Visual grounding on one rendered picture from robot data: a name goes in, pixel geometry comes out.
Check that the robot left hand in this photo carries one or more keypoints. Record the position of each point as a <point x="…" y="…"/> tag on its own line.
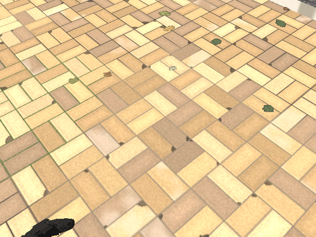
<point x="48" y="228"/>

